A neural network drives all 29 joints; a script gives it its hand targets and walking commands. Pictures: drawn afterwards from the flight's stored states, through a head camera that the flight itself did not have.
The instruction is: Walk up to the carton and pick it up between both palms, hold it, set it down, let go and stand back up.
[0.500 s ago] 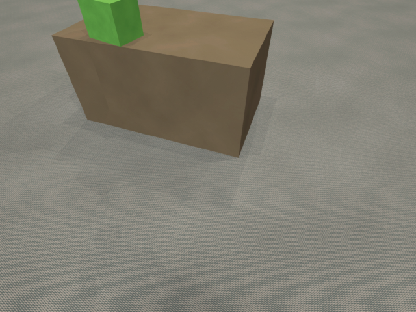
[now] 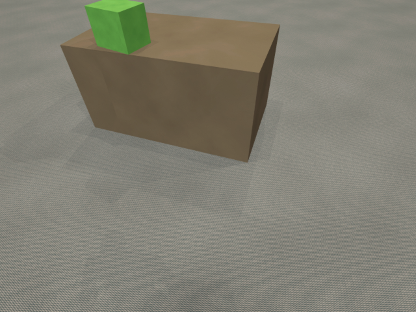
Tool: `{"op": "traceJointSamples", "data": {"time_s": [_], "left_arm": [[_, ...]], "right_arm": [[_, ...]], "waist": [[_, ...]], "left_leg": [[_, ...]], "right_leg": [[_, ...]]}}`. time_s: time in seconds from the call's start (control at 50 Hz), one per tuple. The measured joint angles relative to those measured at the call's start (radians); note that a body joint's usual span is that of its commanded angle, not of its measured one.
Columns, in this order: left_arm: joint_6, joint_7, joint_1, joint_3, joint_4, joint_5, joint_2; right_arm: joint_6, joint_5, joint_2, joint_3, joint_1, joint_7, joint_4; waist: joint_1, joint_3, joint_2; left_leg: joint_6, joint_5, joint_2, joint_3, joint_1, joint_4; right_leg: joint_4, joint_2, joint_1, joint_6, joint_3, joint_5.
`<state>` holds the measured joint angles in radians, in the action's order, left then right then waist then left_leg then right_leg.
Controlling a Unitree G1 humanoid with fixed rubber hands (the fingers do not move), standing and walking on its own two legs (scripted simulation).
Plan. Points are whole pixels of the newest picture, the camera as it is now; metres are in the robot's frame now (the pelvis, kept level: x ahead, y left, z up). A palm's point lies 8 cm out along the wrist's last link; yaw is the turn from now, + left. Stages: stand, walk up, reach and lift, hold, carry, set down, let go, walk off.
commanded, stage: walk up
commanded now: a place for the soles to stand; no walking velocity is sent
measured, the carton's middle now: (119, 25) +1.59 +0.47 -0.01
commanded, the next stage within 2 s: none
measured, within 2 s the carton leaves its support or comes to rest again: neither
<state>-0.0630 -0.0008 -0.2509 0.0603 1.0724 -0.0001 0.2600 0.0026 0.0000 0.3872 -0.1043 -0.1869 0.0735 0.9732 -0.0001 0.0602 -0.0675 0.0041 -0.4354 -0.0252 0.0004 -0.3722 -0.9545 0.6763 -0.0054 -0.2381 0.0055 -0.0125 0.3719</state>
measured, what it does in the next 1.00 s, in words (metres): walks ahead: left foot, then right foot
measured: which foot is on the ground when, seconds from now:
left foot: up 0.00-0.04, down 0.06-0.48, up 0.50-0.74, down 0.76-1.00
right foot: down 0.00-0.08, up 0.10-0.44, down 0.46-0.78, up 0.80-1.00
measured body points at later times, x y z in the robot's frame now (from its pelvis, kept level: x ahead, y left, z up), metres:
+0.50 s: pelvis +0.14 +0.09 -0.01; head +0.17 +0.08 +0.43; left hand +0.26 +0.39 -0.12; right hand +0.19 -0.23 -0.14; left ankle +0.05 +0.12 -0.70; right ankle +0.23 -0.01 -0.72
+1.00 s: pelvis +0.32 +0.19 -0.01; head +0.35 +0.18 +0.44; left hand +0.43 +0.49 -0.13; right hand +0.37 -0.14 -0.13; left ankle +0.28 +0.28 -0.72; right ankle +0.32 +0.05 -0.66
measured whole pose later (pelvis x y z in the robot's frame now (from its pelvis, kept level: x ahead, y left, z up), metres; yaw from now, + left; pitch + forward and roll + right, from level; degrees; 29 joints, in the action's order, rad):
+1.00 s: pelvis +0.32 +0.19 -0.01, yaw -6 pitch +1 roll -1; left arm -0.09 -0.03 -0.21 0.06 0.99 0.00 0.35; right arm 0.03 0.00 0.39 -0.12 -0.22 0.07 0.90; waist -0.01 0.03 -0.04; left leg 0.04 -0.52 -0.01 -0.09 -0.31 -0.81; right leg 1.16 -0.02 -0.59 0.02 0.00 0.43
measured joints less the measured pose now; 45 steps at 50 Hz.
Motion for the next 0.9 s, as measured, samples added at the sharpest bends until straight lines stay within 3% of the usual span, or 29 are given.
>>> {"op": "traceJointSamples", "data": {"time_s": [0.08, 0.12, 0.16, 0.2, 0.34, 0.44, 0.48, 0.52, 0.58, 0.64, 0.7, 0.76, 0.8, 0.84, 0.9], "left_arm": [[0.0, 0.0, -0.001, 0.011, -0.018, 0.0, 0.052], [0.0, -0.002, 0.0, 0.013, -0.022, 0.0, 0.074], [0.0, -0.003, 0.001, 0.012, -0.022, 0.0, 0.082], [0.0, -0.003, 0.001, 0.012, -0.028, 0.0, 0.083], [0.0, -0.003, 0.031, 0.012, -0.054, 0.0, 0.085], [-0.001, -0.003, 0.052, 0.001, -0.09, 0.0, 0.086], [-0.016, -0.005, 0.067, 0.001, -0.117, 0.0, 0.082], [-0.022, -0.01, 0.07, -0.003, -0.135, 0.0, 0.081], [-0.022, -0.028, 0.05, -0.003, -0.113, 0.0, 0.081], [-0.021, -0.031, 0.024, -0.003, -0.083, 0.0, 0.081], [-0.022, -0.031, 0.018, -0.002, -0.063, 0.0, 0.081], [-0.022, -0.031, 0.019, -0.002, -0.066, 0.0, 0.081], [-0.022, -0.031, 0.019, -0.002, -0.067, 0.0, 0.083], [-0.022, -0.031, 0.022, -0.002, -0.059, 0.0, 0.083], [-0.022, -0.031, 0.032, -0.002, -0.063, 0.0, 0.084]], "right_arm": [[0.008, 0.0, 0.025, -0.022, 0.0, 0.007, -0.011], [0.029, 0.0, 0.024, -0.023, -0.001, 0.007, -0.013], [0.034, 0.0, 0.023, -0.023, -0.009, 0.007, -0.012], [0.034, 0.0, 0.022, -0.023, -0.013, 0.006, -0.013], [0.038, 0.0, 0.003, -0.022, -0.019, 0.001, -0.013], [0.032, 0.0, -0.006, -0.022, -0.019, 0.001, -0.029], [0.024, 0.0, -0.004, -0.022, -0.016, 0.0, -0.046], [0.014, 0.0, -0.007, -0.013, -0.015, 0.001, -0.058], [-0.003, 0.0, -0.006, 0.002, -0.01, 0.003, -0.068], [-0.003, 0.0, -0.005, 0.002, -0.008, 0.011, -0.095], [-0.01, 0.0, -0.004, 0.002, -0.009, 0.019, -0.097], [-0.01, 0.0, 0.005, -0.006, -0.009, 0.02, -0.094], [0.005, 0.0, 0.008, -0.015, -0.009, 0.02, -0.087], [0.021, 0.0, 0.007, -0.016, -0.012, 0.02, -0.08], [0.023, 0.0, 0.0, -0.015, -0.032, 0.015, -0.073]], "waist": [[0.0, -0.033, 0.0], [-0.002, -0.038, 0.021], [-0.004, -0.064, 0.024], [-0.003, -0.077, 0.026], [-0.002, -0.064, 0.042], [-0.003, -0.056, 0.043], [-0.003, 0.005, 0.026], [-0.002, 0.058, -0.001], [-0.003, 0.072, -0.012], [-0.005, 0.073, -0.017], [-0.005, 0.067, -0.026], [-0.005, 0.05, -0.025], [-0.006, 0.038, -0.006], [-0.01, 0.014, 0.008], [-0.014, -0.025, 0.018]], "left_leg": [[0.01, 0.011, -0.008, -0.008, 0.003, 0.152], [0.039, 0.009, 0.011, -0.042, 0.005, 0.134], [0.052, 0.005, 0.018, -0.067, 0.014, 0.159], [0.053, 0.012, 0.026, -0.093, 0.048, 0.211], [0.103, 0.004, 0.079, -0.158, 0.165, 0.332], [0.12, -0.052, 0.114, -0.182, 0.186, 0.323], [0.102, -0.094, 0.098, -0.179, 0.183, 0.189], [0.051, -0.098, 0.082, -0.124, 0.125, -0.072], [0.036, -0.1, 0.073, -0.057, 0.024, -0.334], [0.036, -0.096, 0.012, -0.02, -0.02, -0.286], [0.036, -0.096, -0.067, 0.019, -0.027, -0.116], [0.028, -0.075, -0.105, 0.035, -0.026, 0.038], [0.002, -0.016, -0.079, 0.004, -0.025, 0.022], [0.002, -0.049, -0.054, -0.026, -0.024, 0.013], [0.013, -0.058, -0.023, -0.047, -0.005, 0.07]], "right_leg": [[0.033, -0.019, -0.027, -0.007, -0.01, 0.045], [0.209, -0.015, -0.094, 0.007, -0.049, 0.127], [0.372, -0.005, -0.188, 0.014, -0.054, 0.098], [0.427, -0.005, -0.25, 0.014, -0.053, 0.026], [0.365, -0.005, -0.348, 0.014, -0.044, -0.074], [0.101, -0.004, -0.328, 0.014, 0.065, -0.094], [0.024, 0.002, -0.255, 0.043, 0.114, -0.196], [0.069, 0.011, -0.206, 0.053, 0.138, -0.143], [0.075, 0.006, -0.141, 0.058, 0.141, -0.073], [0.074, 0.001, -0.094, 0.046, 0.125, -0.045], [0.074, -0.001, -0.055, 0.017, 0.124, -0.014], [0.103, -0.025, -0.046, 0.004, 0.118, 0.034], [0.176, -0.054, -0.064, 0.011, 0.083, 0.1], [0.365, -0.034, -0.146, 0.013, 0.011, 0.144], [0.528, -0.015, -0.257, 0.013, -0.006, 0.079]]}}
